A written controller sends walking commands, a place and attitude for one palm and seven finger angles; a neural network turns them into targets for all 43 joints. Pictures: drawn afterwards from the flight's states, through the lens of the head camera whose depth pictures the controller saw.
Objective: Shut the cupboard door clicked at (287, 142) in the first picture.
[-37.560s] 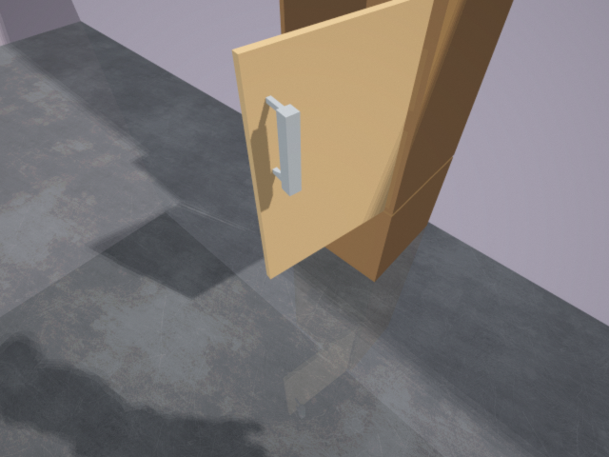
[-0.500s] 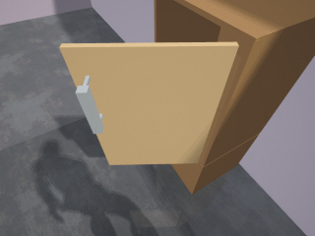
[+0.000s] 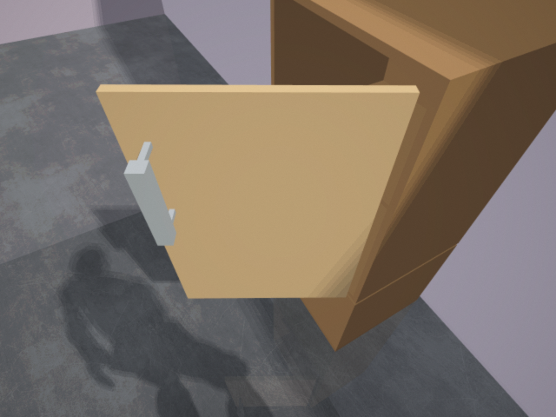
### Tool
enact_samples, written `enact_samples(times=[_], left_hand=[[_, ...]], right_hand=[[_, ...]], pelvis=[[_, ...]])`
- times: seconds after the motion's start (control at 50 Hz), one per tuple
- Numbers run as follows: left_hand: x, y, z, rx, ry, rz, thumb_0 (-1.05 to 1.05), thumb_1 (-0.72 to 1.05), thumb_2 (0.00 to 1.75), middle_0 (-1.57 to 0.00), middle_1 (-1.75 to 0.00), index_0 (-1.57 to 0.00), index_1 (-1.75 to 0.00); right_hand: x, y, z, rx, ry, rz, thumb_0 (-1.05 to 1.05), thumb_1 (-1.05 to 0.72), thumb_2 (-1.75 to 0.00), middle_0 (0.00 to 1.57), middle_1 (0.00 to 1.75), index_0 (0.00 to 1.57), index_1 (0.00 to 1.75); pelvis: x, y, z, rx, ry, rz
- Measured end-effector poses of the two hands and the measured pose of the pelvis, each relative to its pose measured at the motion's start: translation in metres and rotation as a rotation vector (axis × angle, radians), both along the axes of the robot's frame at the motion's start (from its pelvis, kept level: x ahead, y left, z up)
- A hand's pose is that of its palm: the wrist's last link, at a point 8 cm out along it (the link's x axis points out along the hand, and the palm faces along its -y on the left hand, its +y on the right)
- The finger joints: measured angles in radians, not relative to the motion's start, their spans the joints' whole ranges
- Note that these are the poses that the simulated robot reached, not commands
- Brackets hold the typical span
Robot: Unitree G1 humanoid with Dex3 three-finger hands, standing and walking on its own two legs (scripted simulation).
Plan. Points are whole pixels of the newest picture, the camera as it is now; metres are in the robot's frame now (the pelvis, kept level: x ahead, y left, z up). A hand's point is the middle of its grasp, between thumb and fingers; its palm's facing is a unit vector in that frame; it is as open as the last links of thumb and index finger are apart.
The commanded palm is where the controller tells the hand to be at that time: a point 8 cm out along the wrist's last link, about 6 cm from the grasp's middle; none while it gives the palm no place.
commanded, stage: look again from close up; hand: left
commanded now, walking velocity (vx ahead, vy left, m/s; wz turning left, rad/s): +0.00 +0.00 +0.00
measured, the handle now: (157, 196) +0.41 +0.22 +0.08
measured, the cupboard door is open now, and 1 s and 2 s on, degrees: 61 61 61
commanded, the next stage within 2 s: raise the hand and make a fist in 0.58 s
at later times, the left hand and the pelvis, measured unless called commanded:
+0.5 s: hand out of the picture +0.01 +0.17 -0.17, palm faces +0.03 -0.98 -0.19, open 7.3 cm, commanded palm none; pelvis +0.00 -0.01 +0.00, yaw +0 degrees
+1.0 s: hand (177, 369) +0.18 +0.15 +0.00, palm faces +0.05 -1.00 +0.04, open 6.6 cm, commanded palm +0.11 +0.22 -0.04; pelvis -0.03 -0.01 -0.05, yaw +2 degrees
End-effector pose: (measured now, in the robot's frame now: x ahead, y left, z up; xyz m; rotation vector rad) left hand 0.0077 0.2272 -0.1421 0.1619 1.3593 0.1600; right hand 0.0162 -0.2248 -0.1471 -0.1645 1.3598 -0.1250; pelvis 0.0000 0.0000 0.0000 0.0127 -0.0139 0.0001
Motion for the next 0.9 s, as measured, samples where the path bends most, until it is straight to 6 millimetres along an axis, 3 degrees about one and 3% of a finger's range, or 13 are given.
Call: enact_samples(times=[0.7,0.74,0.8,0.86,0.9], left_hand=[[-0.005,-0.011,-0.003,-0.017,0.023,0.022,0.01,0.91,0.9,-0.2,-0.3,-0.2,-0.3],[0.022,0.002,0.015,0.011,-0.157,0.106,0.02,0.92,0.9,-0.21,-0.3,-0.2,-0.3],[0.085,0.015,0.075,0.09,-0.595,0.11,0.03,0.93,0.9,-0.22,-0.31,-0.21,-0.31],[0.141,0.009,0.133,0.097,-0.966,0.055,0.02,0.93,0.9,-0.24,-0.34,-0.23,-0.34],[0.164,-0.001,0.157,0.048,-1.175,0.005,0.02,0.93,0.9,-0.26,-0.36,-0.25,-0.36]], right_hand=[[0.001,-0.005,0.003,-0.009,0.033,0.001,0.0,-0.92,-0.9,0.2,0.3,0.2,0.3],[0.01,-0.009,0.007,-0.046,-0.083,0.007,0.01,-0.92,-0.9,0.21,0.3,0.2,0.3],[0.036,-0.015,0.015,-0.061,-0.312,0.011,0.01,-0.92,-0.9,0.21,0.3,0.2,0.3],[0.068,-0.022,0.022,-0.053,-0.512,0.035,0.01,-0.92,-0.9,0.21,0.3,0.2,0.3],[0.09,-0.026,0.029,-0.053,-0.627,0.052,0.01,-0.91,-0.9,0.21,0.3,0.2,0.3]], pelvis=[[0.006,-0.006,0.001,-0.009,0.008,0.01],[0.003,-0.005,-0.002,-0.009,0.004,0.003],[0.002,-0.004,-0.006,0.0,0.011,0.018],[-0.006,-0.003,-0.013,-0.005,0.032,0.049],[-0.015,-0.004,-0.02,-0.003,0.067,0.048]])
